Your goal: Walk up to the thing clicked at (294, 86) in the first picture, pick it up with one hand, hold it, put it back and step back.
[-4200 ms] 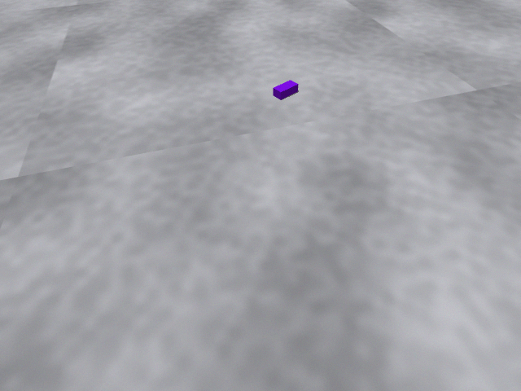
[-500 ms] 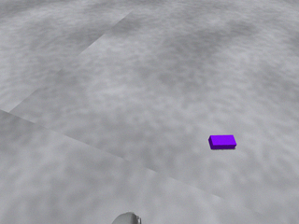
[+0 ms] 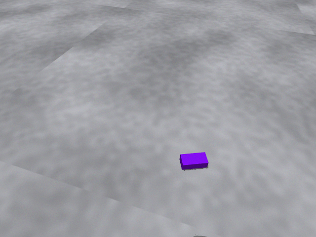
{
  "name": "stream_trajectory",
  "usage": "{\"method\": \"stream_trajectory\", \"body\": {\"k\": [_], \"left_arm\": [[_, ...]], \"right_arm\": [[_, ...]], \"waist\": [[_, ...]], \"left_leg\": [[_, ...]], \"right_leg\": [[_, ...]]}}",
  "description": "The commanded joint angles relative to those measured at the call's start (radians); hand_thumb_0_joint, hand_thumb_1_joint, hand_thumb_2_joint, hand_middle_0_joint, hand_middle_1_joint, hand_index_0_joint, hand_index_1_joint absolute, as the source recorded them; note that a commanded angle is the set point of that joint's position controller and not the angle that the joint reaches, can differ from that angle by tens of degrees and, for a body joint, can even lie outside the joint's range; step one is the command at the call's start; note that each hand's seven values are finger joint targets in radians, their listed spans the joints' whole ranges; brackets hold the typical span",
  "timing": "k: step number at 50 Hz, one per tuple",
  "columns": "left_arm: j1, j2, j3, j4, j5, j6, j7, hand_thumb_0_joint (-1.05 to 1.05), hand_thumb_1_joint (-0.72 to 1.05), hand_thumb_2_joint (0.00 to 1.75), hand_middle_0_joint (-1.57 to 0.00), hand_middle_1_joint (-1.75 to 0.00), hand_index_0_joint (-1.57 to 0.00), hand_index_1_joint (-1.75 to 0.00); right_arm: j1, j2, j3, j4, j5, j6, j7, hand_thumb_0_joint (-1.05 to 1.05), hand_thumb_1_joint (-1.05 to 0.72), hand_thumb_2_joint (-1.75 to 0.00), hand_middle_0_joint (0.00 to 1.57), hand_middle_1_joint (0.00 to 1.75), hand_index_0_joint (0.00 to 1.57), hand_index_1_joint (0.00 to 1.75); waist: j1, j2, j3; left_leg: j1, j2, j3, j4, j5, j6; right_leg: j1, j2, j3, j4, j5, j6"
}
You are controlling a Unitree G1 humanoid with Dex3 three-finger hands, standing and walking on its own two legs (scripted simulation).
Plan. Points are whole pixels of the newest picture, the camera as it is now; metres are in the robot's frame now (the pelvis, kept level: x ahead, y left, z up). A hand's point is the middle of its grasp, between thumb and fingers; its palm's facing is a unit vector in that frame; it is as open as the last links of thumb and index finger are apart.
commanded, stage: walk up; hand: left
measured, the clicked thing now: (193, 160) +0.74 -0.24 -0.70
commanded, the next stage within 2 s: none
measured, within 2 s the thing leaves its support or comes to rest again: neither
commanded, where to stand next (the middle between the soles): +0.33 -0.55 m, yaw +6 degrees
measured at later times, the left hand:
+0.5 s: hand out of the picture +0.17 +0.10 -0.14, palm faces -0.05 -0.95 -0.29, open 7.4 cm
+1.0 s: hand (198, 223) +0.21 -0.10 -0.14, palm faces +0.03 -0.94 -0.33, open 7.4 cm
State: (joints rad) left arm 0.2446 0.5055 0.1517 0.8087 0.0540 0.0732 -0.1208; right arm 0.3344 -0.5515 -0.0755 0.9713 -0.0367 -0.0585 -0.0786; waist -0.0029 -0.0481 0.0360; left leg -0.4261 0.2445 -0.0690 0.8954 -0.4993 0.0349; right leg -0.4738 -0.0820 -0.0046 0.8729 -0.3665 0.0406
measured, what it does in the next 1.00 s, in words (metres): steps to the right: left foot, then right foot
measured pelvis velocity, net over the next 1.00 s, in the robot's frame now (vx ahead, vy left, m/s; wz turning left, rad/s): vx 0.18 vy -0.38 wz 0.05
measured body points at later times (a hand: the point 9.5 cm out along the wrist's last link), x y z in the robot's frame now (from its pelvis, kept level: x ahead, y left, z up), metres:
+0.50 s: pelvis +0.09 -0.17 +0.02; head +0.12 -0.12 +0.47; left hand +0.17 +0.15 -0.11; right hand +0.13 -0.52 -0.05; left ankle +0.15 -0.03 -0.69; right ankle +0.12 -0.31 -0.63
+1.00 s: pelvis +0.18 -0.38 +0.01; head +0.21 -0.34 +0.46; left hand +0.20 -0.05 -0.12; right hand +0.25 -0.72 -0.07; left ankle +0.25 -0.30 -0.70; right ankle +0.18 -0.47 -0.68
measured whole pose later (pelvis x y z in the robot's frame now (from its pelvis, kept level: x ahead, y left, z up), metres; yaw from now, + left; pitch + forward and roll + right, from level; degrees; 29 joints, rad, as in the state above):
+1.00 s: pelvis +0.18 -0.38 +0.01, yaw +3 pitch -1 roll +0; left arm 0.30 0.44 0.08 0.77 0.05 0.09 -0.06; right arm 0.33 -0.42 -0.03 0.95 -0.02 -0.12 -0.09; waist 0.05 -0.07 0.10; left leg -0.45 -0.01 0.12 0.74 -0.26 0.07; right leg -0.37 0.03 -0.05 0.88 -0.44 -0.05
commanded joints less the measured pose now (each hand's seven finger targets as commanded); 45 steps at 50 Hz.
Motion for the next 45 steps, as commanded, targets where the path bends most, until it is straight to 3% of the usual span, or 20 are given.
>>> {"method": "stream_trajectory", "body": {"k": [1, 4, 7, 10, 14, 15, 16, 17, 18, 20, 22, 28, 30, 32, 34, 35, 36, 37, 41, 45], "left_arm": [[0.043, 0.324, 0.073, -0.094, -0.008, -0.040, 0.051, 0.00, 0.90, 0.90, -0.20, -0.30, -0.20, -0.30], [-0.006, 0.234, 0.049, -0.081, -0.003, -0.052, 0.061, 0.00, 0.90, 0.90, -0.20, -0.30, -0.20, -0.30], [0.001, 0.162, 0.022, -0.103, 0.003, -0.058, 0.061, 0.00, 0.90, 0.90, -0.20, -0.30, -0.20, -0.30], [-0.001, 0.141, 0.008, -0.132, 0.011, -0.055, 0.062, 0.00, 0.90, 0.90, -0.20, -0.30, -0.20, -0.30], [-0.068, 0.101, -0.022, -0.198, 0.002, -0.039, 0.053, 0.00, 0.90, 0.90, -0.20, -0.30, -0.20, -0.30], [-0.037, 0.060, -0.033, -0.206, -0.005, -0.043, 0.053, 0.00, 0.90, 0.90, -0.20, -0.30, -0.20, -0.30], [0.015, 0.024, -0.036, -0.207, -0.002, -0.039, 0.055, 0.00, 0.90, 0.90, -0.20, -0.30, -0.20, -0.30], [0.049, 0.135, -0.009, -0.190, 0.013, -0.020, 0.061, 0.00, 0.90, 0.90, -0.20, -0.30, -0.20, -0.30], [0.028, 0.198, 0.006, -0.173, 0.018, -0.011, 0.065, 0.00, 0.90, 0.90, -0.20, -0.30, -0.20, -0.30], [0.008, 0.178, 0.013, -0.152, 0.008, -0.011, 0.061, 0.00, 0.90, 0.90, -0.20, -0.30, -0.20, -0.30], [0.058, 0.166, 0.023, -0.125, 0.006, -0.008, 0.045, 0.00, 0.90, 0.90, -0.20, -0.30, -0.20, -0.30], [-0.034, 0.137, 0.025, -0.144, -0.001, 0.010, 0.005, 0.00, 0.90, 0.90, -0.20, -0.30, -0.20, -0.30], [-0.021, 0.139, 0.031, -0.134, -0.003, 0.009, 0.003, 0.00, 0.90, 0.90, -0.20, -0.30, -0.20, -0.30], [0.091, 0.137, 0.045, -0.079, -0.006, 0.009, 0.007, 0.00, 0.90, 0.90, -0.20, -0.30, -0.20, -0.30], [0.279, 0.190, 0.073, -0.005, 0.014, -0.001, 0.025, 0.00, 0.90, 0.90, -0.20, -0.30, -0.20, -0.30], [0.293, 0.287, 0.084, -0.038, 0.022, -0.015, 0.038, 0.00, 0.90, 0.90, -0.20, -0.30, -0.20, -0.30], [0.110, 0.340, 0.078, -0.099, 0.006, -0.027, 0.052, 0.00, 0.90, 0.90, -0.20, -0.30, -0.20, -0.30], [0.051, 0.306, 0.074, -0.120, -0.011, -0.029, 0.059, 0.00, 0.90, 0.90, -0.20, -0.30, -0.20, -0.30], [-0.035, 0.197, 0.036, -0.123, -0.001, -0.041, 0.067, 0.00, 0.90, 0.90, -0.20, -0.30, -0.20, -0.30], [-0.074, 0.148, -0.001, -0.166, 0.011, -0.034, 0.066, 0.00, 0.90, 0.90, -0.20, -0.30, -0.20, -0.30]], "right_arm": [[-0.097, -0.174, -0.039, -0.079, 0.042, -0.015, -0.037, 0.00, -0.90, -0.90, 0.20, 0.30, 0.20, 0.30], [0.032, -0.183, -0.033, 0.015, 0.045, -0.032, -0.024, 0.00, -0.90, -0.90, 0.20, 0.30, 0.20, 0.30], [0.060, -0.139, -0.022, 0.018, 0.032, -0.044, -0.011, 0.00, -0.90, -0.90, 0.20, 0.30, 0.20, 0.30], [0.074, -0.122, -0.017, -0.003, 0.036, -0.043, -0.010, 0.00, -0.90, -0.90, 0.20, 0.30, 0.20, 0.30], [0.242, -0.131, -0.040, 0.014, 0.037, -0.055, -0.027, 0.00, -0.90, -0.90, 0.20, 0.30, 0.20, 0.30], [0.297, -0.183, -0.062, 0.010, 0.021, -0.057, -0.042, 0.00, -0.90, -0.90, 0.20, 0.30, 0.20, 0.30], [0.290, -0.250, -0.080, -0.021, 0.005, -0.054, -0.053, 0.00, -0.90, -0.90, 0.20, 0.30, 0.20, 0.30], [0.227, -0.296, -0.090, -0.067, 0.034, -0.049, -0.059, 0.00, -0.90, -0.90, 0.20, 0.30, 0.20, 0.30], [0.160, -0.286, -0.090, -0.079, 0.052, -0.046, -0.063, 0.00, -0.90, -0.90, 0.20, 0.30, 0.20, 0.30], [0.064, -0.211, -0.062, -0.085, 0.035, -0.053, -0.060, 0.00, -0.90, -0.90, 0.20, 0.30, 0.20, 0.30], [0.019, -0.211, -0.059, -0.089, 0.022, -0.058, -0.043, 0.00, -0.90, -0.90, 0.20, 0.30, 0.20, 0.30], [0.015, -0.304, -0.093, -0.090, -0.008, -0.064, -0.028, 0.00, -0.90, -0.90, 0.20, 0.30, 0.20, 0.30], [-0.014, -0.321, -0.096, -0.087, -0.009, -0.057, -0.026, 0.00, -0.90, -0.90, 0.20, 0.30, 0.20, 0.30], [-0.095, -0.309, -0.089, -0.085, -0.011, -0.040, -0.025, 0.00, -0.90, -0.90, 0.20, 0.30, 0.20, 0.30], [-0.074, -0.178, -0.050, -0.072, -0.022, -0.015, -0.026, 0.00, -0.90, -0.90, 0.20, 0.30, 0.20, 0.30], [-0.089, -0.081, -0.017, -0.107, 0.002, -0.011, -0.030, 0.00, -0.90, -0.90, 0.20, 0.30, 0.20, 0.30], [-0.132, -0.132, -0.040, -0.127, 0.015, -0.012, -0.050, 0.00, -0.90, -0.90, 0.20, 0.30, 0.20, 0.30], [-0.095, -0.166, -0.041, -0.085, 0.030, -0.020, -0.048, 0.00, -0.90, -0.90, 0.20, 0.30, 0.20, 0.30], [0.081, -0.153, -0.031, 0.028, 0.035, -0.037, -0.030, 0.00, -0.90, -0.90, 0.20, 0.30, 0.20, 0.30], [0.172, -0.120, -0.032, 0.029, 0.036, -0.054, -0.024, 0.00, -0.90, -0.90, 0.20, 0.30, 0.20, 0.30]], "waist": [[0.086, -0.167, 0.069], [0.028, -0.170, 0.049], [0.041, -0.170, 0.046], [0.044, -0.146, 0.027], [-0.061, 0.002, -0.053], [-0.094, 0.143, -0.098], [-0.069, 0.256, -0.119], [-0.063, 0.098, -0.142], [-0.056, 0.020, -0.115], [0.002, -0.021, -0.002], [0.026, 0.095, 0.035], [-0.010, 0.244, 0.007], [0.008, 0.260, -0.024], [0.087, 0.223, -0.041], [0.183, -0.099, -0.060], [0.203, -0.357, 0.008], [0.129, -0.292, 0.063], [0.085, -0.148, 0.069], [0.015, -0.198, 0.041], [-0.015, -0.137, 0.000]], "left_leg": [[-0.464, -0.186, -0.001, 0.393, -0.011, 0.016], [-0.319, -0.158, 0.053, 0.248, 0.054, 0.011], [-0.218, -0.182, 0.133, 0.067, 0.056, 0.008], [-0.135, -0.198, 0.143, -0.044, 0.124, 0.018], [0.332, -0.211, 0.125, -0.345, 0.385, 0.034], [0.459, -0.098, -0.055, -0.446, 0.316, 0.064], [0.569, 0.154, -0.486, -0.525, 0.183, 0.168], [0.493, 0.305, -0.695, -0.575, 0.052, 0.301], [0.420, 0.313, -0.669, -0.577, 0.042, 0.326], [0.210, 0.162, -0.369, -0.539, 0.092, 0.234], [0.058, 0.099, -0.210, -0.532, 0.058, 0.201], [0.011, 0.069, -0.120, -0.514, -0.126, 0.184], [-0.011, 0.062, -0.079, -0.475, -0.113, 0.163], [-0.185, 0.026, 0.022, -0.387, -0.125, 0.109], [-0.337, -0.128, 0.201, 0.053, -0.183, 0.044], [-0.555, -0.263, 0.193, 0.346, -0.208, -0.004], [-0.528, -0.223, 0.042, 0.408, -0.136, -0.002], [-0.484, -0.187, 0.006, 0.389, -0.038, 0.006], [-0.244, -0.168, 0.123, 0.191, 0.016, -0.001], [0.045, -0.206, 0.147, -0.132, 0.144, 0.031]], "right_leg": [[0.212, -0.245, 0.587, -0.708, -0.474, -0.179], [0.210, -0.157, 0.341, -0.534, -0.170, -0.230], [0.221, -0.149, 0.252, -0.508, 0.070, -0.286], [0.237, -0.149, 0.218, -0.498, 0.206, -0.265], [0.018, -0.076, 0.084, -0.268, 0.267, -0.181], [-0.082, -0.006, 0.018, -0.062, 0.231, -0.118], [-0.298, 0.094, 0.027, 0.152, -0.120, -0.040], [-0.314, 0.080, 0.133, 0.331, -0.201, -0.003], [-0.318, 0.052, 0.197, 0.439, -0.176, 0.000], [-0.253, 0.021, 0.226, 0.409, -0.070, -0.028], [-0.168, 0.013, 0.179, 0.369, -0.027, -0.030], [-0.118, -0.039, 0.074, 0.122, -0.075, -0.020], [-0.035, -0.032, 0.032, 0.045, -0.077, -0.028], [0.224, 0.009, -0.057, -0.094, 0.017, -0.043], [0.400, 0.076, -0.069, -0.252, -0.074, -0.049], [0.321, -0.150, 0.458, -0.517, -0.304, -0.138], [0.227, -0.252, 0.691, -0.675, -0.383, -0.230], [0.222, -0.235, 0.596, -0.635, -0.379, -0.222], [0.165, -0.126, 0.285, -0.444, 0.012, -0.267], [0.087, -0.120, 0.204, -0.366, 0.267, -0.287]]}}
